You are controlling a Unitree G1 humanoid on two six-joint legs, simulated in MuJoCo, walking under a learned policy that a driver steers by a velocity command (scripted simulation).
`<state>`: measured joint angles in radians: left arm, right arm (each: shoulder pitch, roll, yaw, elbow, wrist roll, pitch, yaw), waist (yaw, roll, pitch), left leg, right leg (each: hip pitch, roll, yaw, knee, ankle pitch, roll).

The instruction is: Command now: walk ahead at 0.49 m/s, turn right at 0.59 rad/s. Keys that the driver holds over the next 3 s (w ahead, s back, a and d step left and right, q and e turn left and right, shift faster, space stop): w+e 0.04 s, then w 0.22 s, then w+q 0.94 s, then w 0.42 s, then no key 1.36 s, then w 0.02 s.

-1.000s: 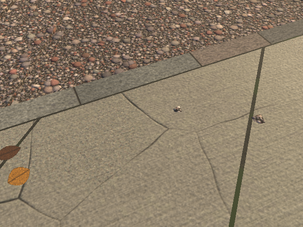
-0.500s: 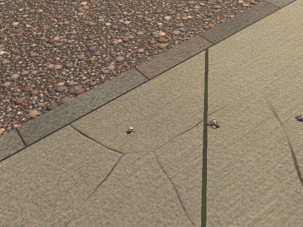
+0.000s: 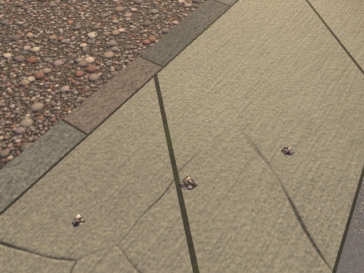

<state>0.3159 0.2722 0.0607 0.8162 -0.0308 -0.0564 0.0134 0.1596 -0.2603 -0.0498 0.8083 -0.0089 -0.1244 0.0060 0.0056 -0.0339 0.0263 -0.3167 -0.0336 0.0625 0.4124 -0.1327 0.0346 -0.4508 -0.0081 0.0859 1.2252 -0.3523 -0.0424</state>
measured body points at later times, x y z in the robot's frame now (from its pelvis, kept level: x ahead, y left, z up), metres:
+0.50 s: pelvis +0.26 -0.08 +0.00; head +0.29 -0.10 +0.45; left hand +0.42 +0.17 -0.10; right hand +0.30 -0.36 -0.14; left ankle +0.20 +0.09 -0.64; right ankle +0.30 -0.18 -0.74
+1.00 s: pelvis +0.53 -0.01 -0.02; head +0.57 +0.00 +0.43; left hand +0.54 +0.27 -0.14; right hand +0.74 -0.24 -0.12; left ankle +0.59 +0.06 -0.74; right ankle +0.40 -0.20 -0.63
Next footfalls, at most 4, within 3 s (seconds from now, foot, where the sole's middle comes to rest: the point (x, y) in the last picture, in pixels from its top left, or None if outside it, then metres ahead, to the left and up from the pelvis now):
0.36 right None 0.34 -0.18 -0.77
0.90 left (171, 230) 0.63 0.07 -0.77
1.40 right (191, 158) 0.96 -0.01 -0.77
1.84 left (123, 137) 1.08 0.30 -0.77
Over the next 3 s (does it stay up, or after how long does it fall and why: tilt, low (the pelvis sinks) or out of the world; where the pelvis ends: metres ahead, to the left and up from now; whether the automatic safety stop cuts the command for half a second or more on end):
stays up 1.07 0.16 0.00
